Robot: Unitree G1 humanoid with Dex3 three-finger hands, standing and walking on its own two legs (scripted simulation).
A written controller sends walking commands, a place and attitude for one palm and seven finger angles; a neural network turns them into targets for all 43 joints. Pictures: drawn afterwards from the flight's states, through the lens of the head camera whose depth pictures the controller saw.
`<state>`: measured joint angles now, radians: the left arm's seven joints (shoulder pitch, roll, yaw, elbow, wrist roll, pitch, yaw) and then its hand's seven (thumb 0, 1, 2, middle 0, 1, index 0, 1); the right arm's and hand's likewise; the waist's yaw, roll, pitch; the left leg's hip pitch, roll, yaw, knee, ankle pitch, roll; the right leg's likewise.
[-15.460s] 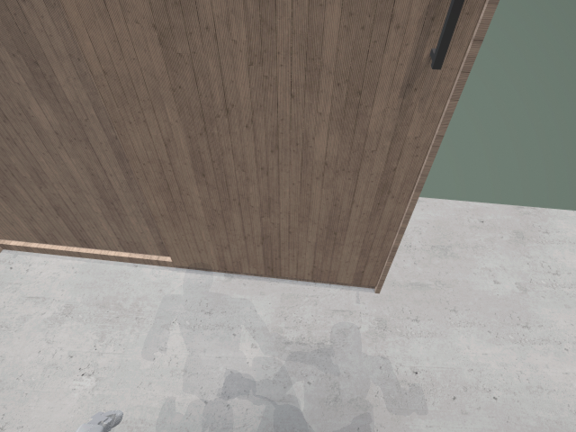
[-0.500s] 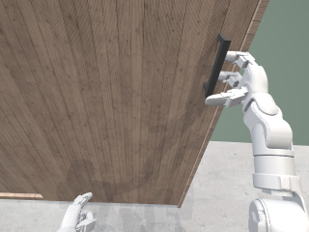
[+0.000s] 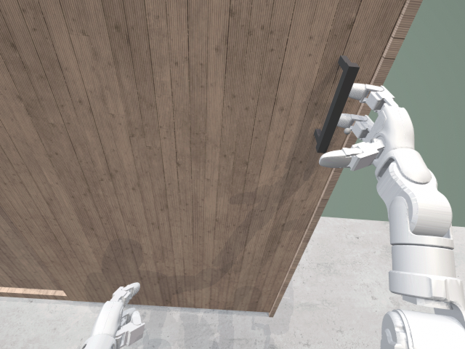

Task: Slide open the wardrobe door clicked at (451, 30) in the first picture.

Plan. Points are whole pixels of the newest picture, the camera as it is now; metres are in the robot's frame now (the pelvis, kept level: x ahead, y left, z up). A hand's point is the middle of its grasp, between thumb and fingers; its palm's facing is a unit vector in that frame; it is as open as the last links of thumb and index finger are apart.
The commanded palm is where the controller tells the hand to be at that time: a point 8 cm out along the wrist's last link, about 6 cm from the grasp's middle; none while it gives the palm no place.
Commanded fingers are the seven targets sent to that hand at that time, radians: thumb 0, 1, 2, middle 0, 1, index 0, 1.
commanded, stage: move the hooked fingers beside the handle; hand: right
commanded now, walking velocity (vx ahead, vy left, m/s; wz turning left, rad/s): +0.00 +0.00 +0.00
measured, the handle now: (332, 106) +0.45 -0.13 +0.25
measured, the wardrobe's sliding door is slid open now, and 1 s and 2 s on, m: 0.00 0.00 0.00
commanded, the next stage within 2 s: feel for the door with the fingertips in 1.92 s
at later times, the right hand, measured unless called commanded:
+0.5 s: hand (364, 139) +0.36 -0.16 +0.25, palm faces +0.03 +1.00 -0.03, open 14.0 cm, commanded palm +0.34 -0.21 +0.25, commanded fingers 0.00 0.50 -0.30 0.30 1.20 0.30 1.20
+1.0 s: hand (377, 137) +0.37 -0.19 +0.24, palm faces +0.03 +1.00 -0.03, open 14.0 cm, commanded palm +0.35 -0.23 +0.25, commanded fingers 0.00 0.50 -0.30 0.30 1.20 0.30 1.20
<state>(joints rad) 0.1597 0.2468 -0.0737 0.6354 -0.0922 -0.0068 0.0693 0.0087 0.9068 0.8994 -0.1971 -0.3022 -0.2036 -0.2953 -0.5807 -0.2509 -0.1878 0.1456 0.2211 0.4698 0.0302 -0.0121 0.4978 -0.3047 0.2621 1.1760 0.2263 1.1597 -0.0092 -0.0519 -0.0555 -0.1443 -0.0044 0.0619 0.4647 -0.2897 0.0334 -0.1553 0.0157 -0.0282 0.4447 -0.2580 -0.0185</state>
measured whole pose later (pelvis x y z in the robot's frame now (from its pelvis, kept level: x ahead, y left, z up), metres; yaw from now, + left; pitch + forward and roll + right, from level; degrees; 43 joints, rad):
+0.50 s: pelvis +0.00 +0.01 +0.00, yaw -1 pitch -2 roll -1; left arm 0.13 0.25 -0.08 0.63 -0.10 -0.01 0.08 0.01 0.91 0.90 -0.20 -0.30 -0.20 -0.30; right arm -0.53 -0.31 -0.21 0.11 0.25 0.50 0.10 -0.01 0.50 -0.30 0.30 1.20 0.30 1.20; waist -0.02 -0.05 -0.06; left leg -0.14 -0.01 0.08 0.47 -0.30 0.04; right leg -0.16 0.01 -0.01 0.46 -0.26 -0.01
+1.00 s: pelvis +0.00 +0.00 +0.00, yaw +0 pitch -1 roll +0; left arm 0.19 0.27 -0.07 0.64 -0.11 -0.03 0.09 0.01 0.91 0.90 -0.20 -0.30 -0.20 -0.30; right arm -0.55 -0.38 -0.27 0.20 0.25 0.44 0.16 -0.01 0.50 -0.30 0.30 1.20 0.30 1.20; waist -0.01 -0.05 -0.05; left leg -0.14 -0.01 0.06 0.45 -0.28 0.03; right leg -0.16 0.01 -0.03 0.44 -0.26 -0.02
